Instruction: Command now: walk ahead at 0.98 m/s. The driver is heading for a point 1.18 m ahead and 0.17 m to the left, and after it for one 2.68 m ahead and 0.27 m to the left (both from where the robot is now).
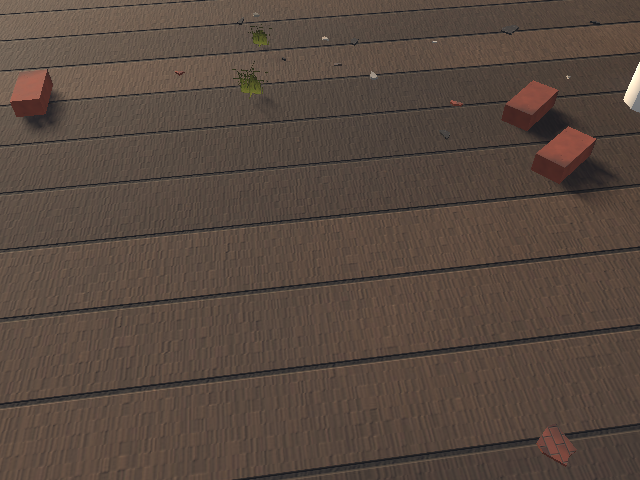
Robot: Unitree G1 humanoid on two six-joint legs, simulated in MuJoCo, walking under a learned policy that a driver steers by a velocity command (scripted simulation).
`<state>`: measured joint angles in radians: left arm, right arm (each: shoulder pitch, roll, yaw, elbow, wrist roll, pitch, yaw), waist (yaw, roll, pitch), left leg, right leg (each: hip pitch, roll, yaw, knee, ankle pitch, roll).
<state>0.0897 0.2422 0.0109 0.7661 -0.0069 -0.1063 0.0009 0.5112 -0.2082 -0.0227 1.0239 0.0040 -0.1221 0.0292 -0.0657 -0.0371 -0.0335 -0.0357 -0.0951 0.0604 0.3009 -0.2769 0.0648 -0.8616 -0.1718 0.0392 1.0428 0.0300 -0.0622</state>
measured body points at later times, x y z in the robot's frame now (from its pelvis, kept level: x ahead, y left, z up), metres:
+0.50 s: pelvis +0.46 -0.05 +0.00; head +0.45 -0.04 +0.45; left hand +0.39 +0.21 -0.15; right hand +0.65 -0.28 -0.10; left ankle +0.57 +0.14 -0.64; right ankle +0.40 -0.13 -0.74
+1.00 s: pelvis +0.88 +0.09 +0.00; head +0.88 +0.11 +0.45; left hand +0.99 +0.40 -0.05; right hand +1.00 -0.12 -0.13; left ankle +0.80 +0.09 -0.74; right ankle +1.15 +0.00 -0.66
